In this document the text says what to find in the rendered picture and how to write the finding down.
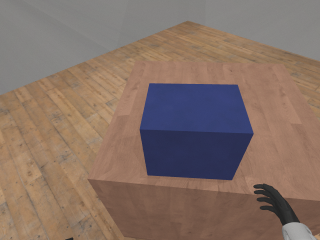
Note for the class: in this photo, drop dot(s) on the pedestal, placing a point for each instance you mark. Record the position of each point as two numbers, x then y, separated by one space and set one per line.
284 152

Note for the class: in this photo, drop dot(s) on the carton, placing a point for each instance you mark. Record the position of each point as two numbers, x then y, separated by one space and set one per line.
194 130

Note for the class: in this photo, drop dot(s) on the right robot forearm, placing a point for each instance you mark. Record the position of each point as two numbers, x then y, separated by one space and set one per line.
297 231

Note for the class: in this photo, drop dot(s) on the robot right hand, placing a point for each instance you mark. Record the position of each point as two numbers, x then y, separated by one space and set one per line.
279 205

